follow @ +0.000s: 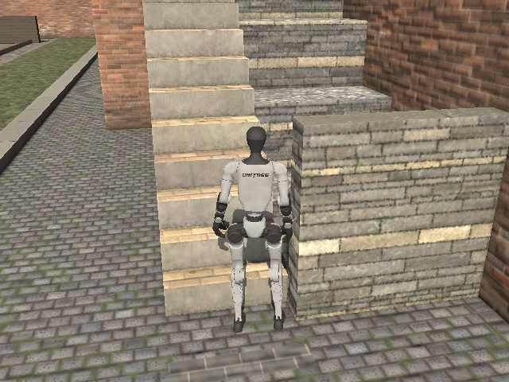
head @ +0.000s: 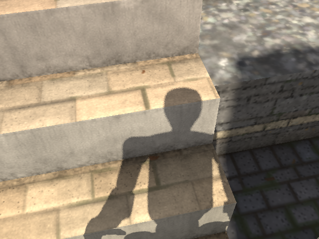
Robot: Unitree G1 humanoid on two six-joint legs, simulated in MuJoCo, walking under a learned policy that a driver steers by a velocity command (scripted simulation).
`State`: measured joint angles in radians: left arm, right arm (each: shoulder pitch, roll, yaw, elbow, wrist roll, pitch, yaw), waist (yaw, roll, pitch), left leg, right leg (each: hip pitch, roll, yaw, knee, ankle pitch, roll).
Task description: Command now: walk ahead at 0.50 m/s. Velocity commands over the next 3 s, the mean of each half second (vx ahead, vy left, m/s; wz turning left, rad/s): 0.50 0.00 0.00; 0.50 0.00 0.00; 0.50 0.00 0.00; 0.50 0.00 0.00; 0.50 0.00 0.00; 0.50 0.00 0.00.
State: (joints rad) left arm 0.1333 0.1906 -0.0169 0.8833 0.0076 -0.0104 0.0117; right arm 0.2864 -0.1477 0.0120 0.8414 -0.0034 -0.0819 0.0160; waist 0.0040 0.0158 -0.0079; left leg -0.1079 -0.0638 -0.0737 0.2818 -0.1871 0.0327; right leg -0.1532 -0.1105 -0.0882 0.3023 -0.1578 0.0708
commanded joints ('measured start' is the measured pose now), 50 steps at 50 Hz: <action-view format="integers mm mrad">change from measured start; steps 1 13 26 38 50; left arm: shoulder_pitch -32 -30 -22 -18 -15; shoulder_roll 98 97 97 97 97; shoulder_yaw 21 22 22 23 23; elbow -58 -54 -51 -50 -49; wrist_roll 0 0 0 0 -1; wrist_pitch -12 -12 -10 -10 -10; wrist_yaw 2 2 2 2 2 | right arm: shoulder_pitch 31 32 30 31 31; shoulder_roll -58 -57 -60 -59 -59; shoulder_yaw -10 -11 -12 -12 -12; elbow -45 -43 -45 -44 -45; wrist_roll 0 0 0 0 0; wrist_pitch -10 -11 -12 -13 -13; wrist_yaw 0 1 2 2 2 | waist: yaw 0 0 1 2 1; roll -5 -4 -6 -5 -5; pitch -28 -26 -26 -25 -25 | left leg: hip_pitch -25 -25 -29 -31 -31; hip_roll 107 106 105 104 104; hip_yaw -60 -61 -59 -59 -60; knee -30 -31 -31 -32 -35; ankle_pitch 269 269 268 261 262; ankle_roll -7 -7 -8 -7 -6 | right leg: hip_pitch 41 40 40 39 42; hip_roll -37 -37 -37 -38 -39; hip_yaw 29 26 24 23 22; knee -28 -29 -28 -30 -31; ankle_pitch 90 87 86 83 85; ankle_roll -12 -10 -9 -9 -9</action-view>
